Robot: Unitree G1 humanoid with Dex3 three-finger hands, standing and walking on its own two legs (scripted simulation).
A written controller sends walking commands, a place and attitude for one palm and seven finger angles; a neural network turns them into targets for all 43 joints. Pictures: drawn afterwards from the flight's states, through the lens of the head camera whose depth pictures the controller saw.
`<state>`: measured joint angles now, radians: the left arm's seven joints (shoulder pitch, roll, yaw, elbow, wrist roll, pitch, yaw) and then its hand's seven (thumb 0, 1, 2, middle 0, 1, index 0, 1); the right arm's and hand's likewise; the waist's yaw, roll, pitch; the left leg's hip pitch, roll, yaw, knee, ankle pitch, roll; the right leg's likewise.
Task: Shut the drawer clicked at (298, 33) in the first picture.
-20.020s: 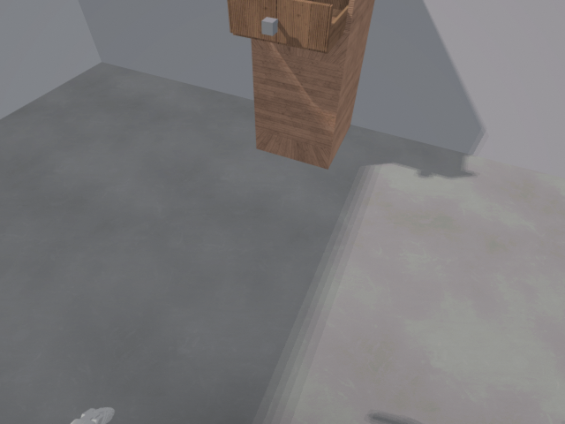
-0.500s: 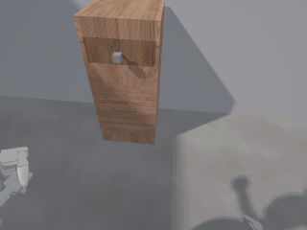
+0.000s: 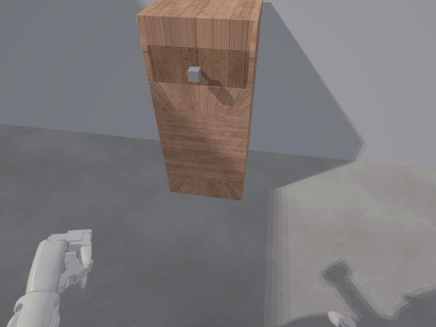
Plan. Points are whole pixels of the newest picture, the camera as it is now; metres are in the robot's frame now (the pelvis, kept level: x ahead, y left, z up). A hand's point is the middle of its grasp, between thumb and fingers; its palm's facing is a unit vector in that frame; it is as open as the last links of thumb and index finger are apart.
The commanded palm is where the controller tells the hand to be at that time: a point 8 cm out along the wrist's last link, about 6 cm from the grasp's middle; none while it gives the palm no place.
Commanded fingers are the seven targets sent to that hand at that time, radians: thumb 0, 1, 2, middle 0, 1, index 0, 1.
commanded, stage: let the arm hang, fingers relaxed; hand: left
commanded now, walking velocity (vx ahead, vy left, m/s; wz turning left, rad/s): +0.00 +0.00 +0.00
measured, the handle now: (195, 72) +0.99 +0.14 +0.04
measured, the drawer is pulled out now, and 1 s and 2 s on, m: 0.00 0.00 0.00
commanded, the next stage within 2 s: look to check the result in 1.00 s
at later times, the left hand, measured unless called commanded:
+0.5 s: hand out of the picture -0.03 +0.18 -0.15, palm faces +0.02 -0.97 -0.24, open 5.5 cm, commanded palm none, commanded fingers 0.00 0.90 0.90 -0.20 -0.30 -0.20 -0.30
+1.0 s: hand out of the picture +0.05 +0.17 -0.14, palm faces +0.01 -0.97 -0.24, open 7.3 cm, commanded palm none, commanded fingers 0.00 0.90 0.90 -0.20 -0.30 -0.20 -0.30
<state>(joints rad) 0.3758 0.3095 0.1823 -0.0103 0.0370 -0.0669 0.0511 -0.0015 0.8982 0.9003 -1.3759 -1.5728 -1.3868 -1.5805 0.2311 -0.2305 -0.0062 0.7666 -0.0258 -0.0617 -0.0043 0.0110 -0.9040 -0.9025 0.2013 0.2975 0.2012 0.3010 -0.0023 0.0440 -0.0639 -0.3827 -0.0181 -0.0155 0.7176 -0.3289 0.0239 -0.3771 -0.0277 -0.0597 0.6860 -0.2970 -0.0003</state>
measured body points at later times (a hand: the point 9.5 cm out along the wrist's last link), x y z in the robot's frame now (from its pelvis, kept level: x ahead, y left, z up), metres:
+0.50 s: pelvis +0.01 -0.02 +0.02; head +0.03 -0.02 +0.47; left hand -0.03 +0.23 -0.13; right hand -0.03 -0.24 -0.14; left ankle +0.04 +0.10 -0.72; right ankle +0.04 -0.13 -0.72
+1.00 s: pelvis +0.01 -0.02 +0.03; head +0.02 -0.03 +0.47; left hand +0.05 +0.22 -0.13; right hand +0.00 -0.25 -0.14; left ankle +0.04 +0.10 -0.72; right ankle +0.04 -0.13 -0.72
